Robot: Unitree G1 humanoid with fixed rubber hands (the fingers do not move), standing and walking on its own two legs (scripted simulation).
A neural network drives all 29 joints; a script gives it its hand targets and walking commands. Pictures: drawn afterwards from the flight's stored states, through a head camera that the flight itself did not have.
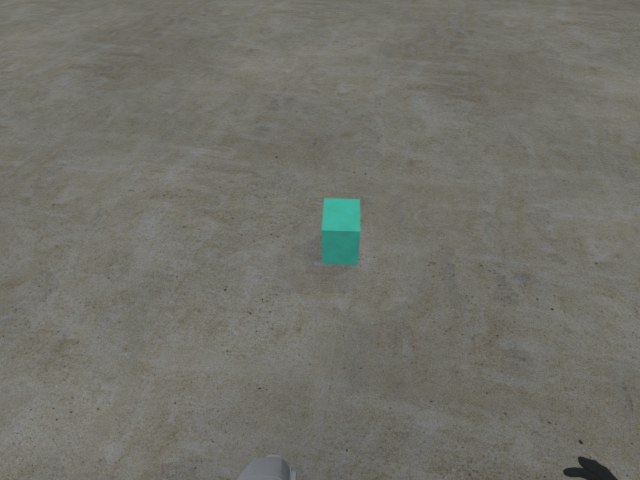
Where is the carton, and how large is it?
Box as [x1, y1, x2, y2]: [322, 198, 359, 264]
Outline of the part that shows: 324,198 322,219 322,263 357,264 359,241 359,199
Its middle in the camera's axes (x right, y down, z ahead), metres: +0.08 -0.04 +1.55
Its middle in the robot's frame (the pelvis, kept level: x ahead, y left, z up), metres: +1.10 +0.03 -0.68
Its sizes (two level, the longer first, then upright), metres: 0.173 0.142 0.201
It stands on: the floor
